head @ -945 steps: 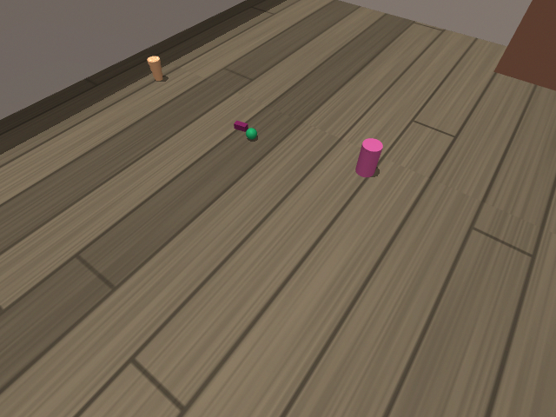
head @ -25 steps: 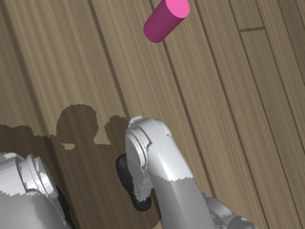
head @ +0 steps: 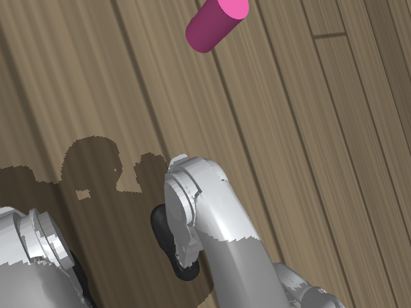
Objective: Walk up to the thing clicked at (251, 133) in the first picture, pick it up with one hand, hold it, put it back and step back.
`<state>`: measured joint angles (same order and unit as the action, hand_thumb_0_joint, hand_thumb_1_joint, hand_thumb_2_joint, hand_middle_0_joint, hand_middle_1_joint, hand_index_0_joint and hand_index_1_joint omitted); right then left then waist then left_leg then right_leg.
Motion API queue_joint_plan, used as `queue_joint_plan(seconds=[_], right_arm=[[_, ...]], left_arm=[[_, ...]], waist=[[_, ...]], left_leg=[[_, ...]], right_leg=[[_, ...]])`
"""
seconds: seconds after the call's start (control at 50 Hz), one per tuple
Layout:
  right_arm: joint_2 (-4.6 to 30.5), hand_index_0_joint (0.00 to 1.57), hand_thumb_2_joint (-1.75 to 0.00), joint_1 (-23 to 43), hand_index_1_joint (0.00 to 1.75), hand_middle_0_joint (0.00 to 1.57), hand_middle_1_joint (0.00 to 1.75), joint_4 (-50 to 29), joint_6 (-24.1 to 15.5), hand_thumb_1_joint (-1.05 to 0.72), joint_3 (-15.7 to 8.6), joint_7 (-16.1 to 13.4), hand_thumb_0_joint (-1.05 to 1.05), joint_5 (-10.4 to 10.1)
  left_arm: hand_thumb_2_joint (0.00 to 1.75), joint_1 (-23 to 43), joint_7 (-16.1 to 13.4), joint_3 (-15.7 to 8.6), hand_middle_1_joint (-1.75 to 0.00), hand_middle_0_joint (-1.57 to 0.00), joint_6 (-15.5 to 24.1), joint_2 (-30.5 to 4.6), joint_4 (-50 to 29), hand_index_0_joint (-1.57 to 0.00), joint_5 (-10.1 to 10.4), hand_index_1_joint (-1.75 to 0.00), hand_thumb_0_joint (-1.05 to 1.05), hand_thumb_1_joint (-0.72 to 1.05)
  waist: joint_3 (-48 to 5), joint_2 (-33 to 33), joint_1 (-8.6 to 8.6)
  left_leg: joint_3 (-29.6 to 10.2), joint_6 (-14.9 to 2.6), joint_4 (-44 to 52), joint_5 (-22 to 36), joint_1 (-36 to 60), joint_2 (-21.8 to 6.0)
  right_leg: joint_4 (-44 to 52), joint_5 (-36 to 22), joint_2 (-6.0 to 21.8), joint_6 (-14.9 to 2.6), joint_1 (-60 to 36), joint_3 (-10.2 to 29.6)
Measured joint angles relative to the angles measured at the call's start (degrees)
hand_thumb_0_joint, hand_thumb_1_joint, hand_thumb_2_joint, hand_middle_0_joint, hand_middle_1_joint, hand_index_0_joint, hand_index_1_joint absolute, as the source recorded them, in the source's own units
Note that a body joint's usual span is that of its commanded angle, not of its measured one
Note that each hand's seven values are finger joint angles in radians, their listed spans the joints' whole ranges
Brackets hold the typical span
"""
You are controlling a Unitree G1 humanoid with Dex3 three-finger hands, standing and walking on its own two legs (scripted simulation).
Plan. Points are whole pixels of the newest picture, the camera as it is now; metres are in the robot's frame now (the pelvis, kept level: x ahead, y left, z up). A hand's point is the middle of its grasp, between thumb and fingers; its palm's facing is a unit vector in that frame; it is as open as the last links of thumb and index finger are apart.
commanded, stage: close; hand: left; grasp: from above
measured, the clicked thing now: out of the picture +0.45 +0.32 -0.27
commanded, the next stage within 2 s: settle in 1.42 s
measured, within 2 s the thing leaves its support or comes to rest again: leaves its support in 1.80 s
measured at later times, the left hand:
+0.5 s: hand out of the picture +0.43 +0.33 -0.24, palm faces -0.43 -0.15 -0.89, open 12.9 cm
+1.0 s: hand out of the picture +0.42 +0.33 -0.24, palm faces -0.43 -0.14 -0.89, open 9.9 cm
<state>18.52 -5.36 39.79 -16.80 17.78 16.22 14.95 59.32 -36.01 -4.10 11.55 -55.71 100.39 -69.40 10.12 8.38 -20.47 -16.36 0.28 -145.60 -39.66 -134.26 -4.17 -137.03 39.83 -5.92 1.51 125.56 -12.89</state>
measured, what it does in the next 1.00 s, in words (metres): stands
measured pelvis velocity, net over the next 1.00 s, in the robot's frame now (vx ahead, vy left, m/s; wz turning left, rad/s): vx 0.00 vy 0.00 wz -0.01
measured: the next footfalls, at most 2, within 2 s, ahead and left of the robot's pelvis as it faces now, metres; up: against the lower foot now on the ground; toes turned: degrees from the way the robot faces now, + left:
none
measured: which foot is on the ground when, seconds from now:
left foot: down 0.00-1.00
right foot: down 0.00-1.00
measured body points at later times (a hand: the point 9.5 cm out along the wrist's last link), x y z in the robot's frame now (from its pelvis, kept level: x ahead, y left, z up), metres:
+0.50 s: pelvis +0.00 +0.00 +0.00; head +0.26 +0.14 +0.34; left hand +0.45 +0.34 -0.19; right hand +0.06 -0.24 -0.05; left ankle +0.07 +0.13 -0.27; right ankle +0.11 -0.11 -0.27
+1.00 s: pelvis +0.00 +0.00 +0.01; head +0.26 +0.13 +0.34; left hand +0.44 +0.33 -0.19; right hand +0.06 -0.24 -0.05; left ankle +0.07 +0.13 -0.27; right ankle +0.11 -0.11 -0.27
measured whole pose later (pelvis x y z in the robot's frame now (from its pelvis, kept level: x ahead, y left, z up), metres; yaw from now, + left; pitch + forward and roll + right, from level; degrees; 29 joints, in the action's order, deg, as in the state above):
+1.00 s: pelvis +0.00 +0.00 +0.01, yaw +0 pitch +25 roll -14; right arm 19.4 -5.2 38.7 -18.1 19.0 15.6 14.6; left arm 59.6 -36.7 -1.1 10.5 -56.0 99.6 -68.3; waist 10.6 9.3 -20.2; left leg -17.0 0.6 -144.5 -39.1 -133.2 -4.3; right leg -135.5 38.8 -6.3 1.4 124.7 -13.4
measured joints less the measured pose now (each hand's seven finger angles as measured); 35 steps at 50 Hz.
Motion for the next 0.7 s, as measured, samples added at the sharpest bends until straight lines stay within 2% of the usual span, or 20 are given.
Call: queue_joint_plan(seconds=[0.12,0.2,0.4,0.54,0.7], right_arm=[[0.07,0.2,-0.91,0.11,0.3,0.2,0.3,-0.23,-0.35,-0.91,0.78,0.19,0.0,0.11],[0.33,0.2,-0.91,0.27,0.3,0.2,0.3,-0.49,-0.57,-0.91,0.77,0.06,0.0,0.04],[1.24,0.2,-0.9,0.37,0.3,0.2,0.3,-0.81,-1.28,-0.91,0.82,-0.07,0.0,-0.22],[1.24,0.2,-0.9,-0.22,0.3,0.2,0.3,-0.95,-0.95,-0.91,0.95,-0.23,0.0,-0.5],[0.9,0.2,-0.9,-0.07,0.3,0.2,0.3,-1.14,-0.86,-0.9,1.26,-0.35,0.0,-0.53]], left_arm=[[1.05,0.01,-1.17,0.8,-1.07,-0.11,0.25,-0.04,0.41,-0.1,-0.57,-1.09,0.0,-0.5],[1.03,-0.02,-2.01,0.14,-1.06,-0.13,-0.17,-0.3,0.41,-0.13,-0.75,-1.08,0.0,-0.47],[0.95,0.88,-0.76,1.44,-1.0,-0.18,-1.34,-1.17,0.47,-0.19,0.77,-1.01,0.0,-0.39],[0.87,0.3,0.32,2.09,-0.95,-0.23,-1.2,-0.71,-0.71,-0.24,1.06,-0.95,0.0,-0.32],[0.81,-0.21,-0.33,1.78,-0.92,-0.29,-0.86,-0.46,-0.69,-0.32,1.26,-0.91,0.0,-0.21]], waist=[[0.0,0.38,0.06],[-0.01,0.48,0.01],[0.58,1.07,-0.31],[0.48,0.8,-0.09],[0.34,0.78,0.13]], left_leg=[[-0.44,0.14,-0.12,-0.11,0.4,-0.06],[-0.59,0.11,0.02,0.03,0.41,-0.12],[-0.57,0.04,0.2,0.37,0.65,-0.13],[-0.61,0.08,0.6,0.33,0.74,-0.1],[-0.75,0.03,0.78,0.33,0.97,-0.23]], right_leg=[[0.17,-0.15,-0.18,0.0,-0.4,-0.32],[0.46,-0.42,-0.29,0.06,-0.43,-0.42],[0.67,-0.79,-0.32,0.15,-0.66,-0.41],[1.13,-0.74,-0.31,0.1,-0.81,-0.46],[1.49,-0.95,-0.48,0.19,-1.01,-0.55]])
